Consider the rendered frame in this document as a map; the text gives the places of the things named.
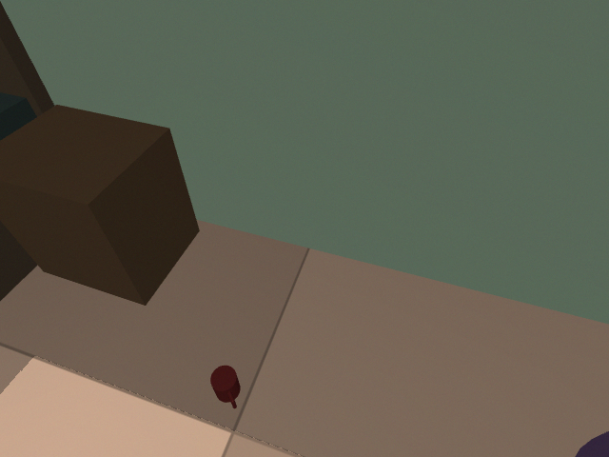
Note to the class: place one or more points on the bed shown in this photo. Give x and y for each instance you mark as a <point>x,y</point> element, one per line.
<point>23,97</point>

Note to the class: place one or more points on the mug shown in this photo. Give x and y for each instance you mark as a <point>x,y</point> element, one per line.
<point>225,383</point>

